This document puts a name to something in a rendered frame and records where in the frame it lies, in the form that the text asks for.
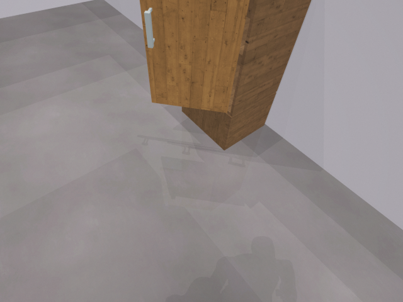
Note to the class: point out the cupboard door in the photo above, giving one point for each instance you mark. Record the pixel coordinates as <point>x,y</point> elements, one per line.
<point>196,49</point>

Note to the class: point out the handle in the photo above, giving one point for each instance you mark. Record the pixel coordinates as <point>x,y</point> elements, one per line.
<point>148,27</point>

